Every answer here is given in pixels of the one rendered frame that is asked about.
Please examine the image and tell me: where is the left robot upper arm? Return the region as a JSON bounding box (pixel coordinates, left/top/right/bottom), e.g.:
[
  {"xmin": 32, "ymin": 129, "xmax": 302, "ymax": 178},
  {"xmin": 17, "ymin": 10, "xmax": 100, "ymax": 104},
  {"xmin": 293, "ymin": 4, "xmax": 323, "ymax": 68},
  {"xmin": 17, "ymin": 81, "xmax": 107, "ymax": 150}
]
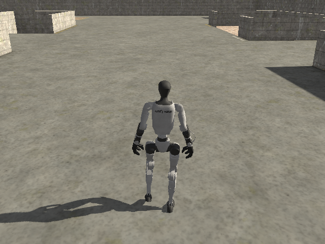
[{"xmin": 139, "ymin": 102, "xmax": 153, "ymax": 130}]

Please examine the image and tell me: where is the humanoid robot torso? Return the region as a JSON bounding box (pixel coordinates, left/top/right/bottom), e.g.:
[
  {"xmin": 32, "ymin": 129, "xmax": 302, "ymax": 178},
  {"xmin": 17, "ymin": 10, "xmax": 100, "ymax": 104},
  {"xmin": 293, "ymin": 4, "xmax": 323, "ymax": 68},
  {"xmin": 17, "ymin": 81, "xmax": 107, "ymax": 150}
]
[{"xmin": 152, "ymin": 101, "xmax": 175, "ymax": 153}]

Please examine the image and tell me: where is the right robot forearm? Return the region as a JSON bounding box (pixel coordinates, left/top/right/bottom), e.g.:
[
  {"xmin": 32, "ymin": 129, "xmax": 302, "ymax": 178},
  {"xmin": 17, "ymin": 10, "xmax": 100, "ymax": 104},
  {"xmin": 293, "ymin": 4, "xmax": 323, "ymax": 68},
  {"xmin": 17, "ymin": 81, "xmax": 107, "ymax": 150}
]
[{"xmin": 182, "ymin": 124, "xmax": 192, "ymax": 147}]

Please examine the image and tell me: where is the left robot hand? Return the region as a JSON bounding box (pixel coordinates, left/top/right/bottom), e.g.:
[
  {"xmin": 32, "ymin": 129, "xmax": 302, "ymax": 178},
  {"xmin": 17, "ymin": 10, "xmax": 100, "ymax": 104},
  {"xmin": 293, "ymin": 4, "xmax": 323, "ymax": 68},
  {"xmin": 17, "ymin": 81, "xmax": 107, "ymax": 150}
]
[{"xmin": 132, "ymin": 143, "xmax": 144, "ymax": 155}]

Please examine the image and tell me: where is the left robot forearm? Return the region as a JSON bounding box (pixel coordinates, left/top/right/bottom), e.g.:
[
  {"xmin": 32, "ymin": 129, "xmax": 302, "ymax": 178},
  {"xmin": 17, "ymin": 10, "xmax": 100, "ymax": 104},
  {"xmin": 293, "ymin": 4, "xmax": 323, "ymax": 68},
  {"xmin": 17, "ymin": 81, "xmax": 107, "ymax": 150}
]
[{"xmin": 134, "ymin": 123, "xmax": 144, "ymax": 145}]

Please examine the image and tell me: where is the robot left shin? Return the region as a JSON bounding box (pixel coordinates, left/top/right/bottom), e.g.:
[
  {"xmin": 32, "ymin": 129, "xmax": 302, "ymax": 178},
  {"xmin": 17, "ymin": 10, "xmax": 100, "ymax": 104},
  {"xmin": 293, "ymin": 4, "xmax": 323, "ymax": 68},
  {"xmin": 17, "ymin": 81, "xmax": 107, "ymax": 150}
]
[{"xmin": 146, "ymin": 161, "xmax": 153, "ymax": 195}]

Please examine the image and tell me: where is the right robot upper arm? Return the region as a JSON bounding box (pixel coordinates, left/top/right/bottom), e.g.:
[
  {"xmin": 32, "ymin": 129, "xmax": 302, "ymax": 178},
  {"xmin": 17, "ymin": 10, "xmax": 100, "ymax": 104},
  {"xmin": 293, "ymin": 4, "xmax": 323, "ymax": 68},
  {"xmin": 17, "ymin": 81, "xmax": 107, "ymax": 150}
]
[{"xmin": 174, "ymin": 103, "xmax": 187, "ymax": 132}]

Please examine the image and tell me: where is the right robot hand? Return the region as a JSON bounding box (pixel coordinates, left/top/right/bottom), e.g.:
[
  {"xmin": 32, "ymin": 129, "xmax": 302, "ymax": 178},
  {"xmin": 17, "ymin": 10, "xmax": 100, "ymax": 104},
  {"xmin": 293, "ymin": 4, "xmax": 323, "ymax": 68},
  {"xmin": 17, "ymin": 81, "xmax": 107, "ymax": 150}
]
[{"xmin": 182, "ymin": 146, "xmax": 193, "ymax": 159}]

